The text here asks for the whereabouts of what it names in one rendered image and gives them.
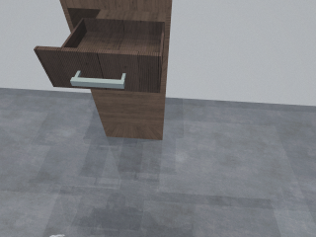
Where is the handle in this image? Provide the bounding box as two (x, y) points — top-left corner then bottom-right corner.
(70, 70), (126, 89)

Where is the drawer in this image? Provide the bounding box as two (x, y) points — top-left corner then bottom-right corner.
(34, 18), (165, 93)

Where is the cabinet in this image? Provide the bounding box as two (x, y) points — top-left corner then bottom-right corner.
(59, 0), (173, 140)

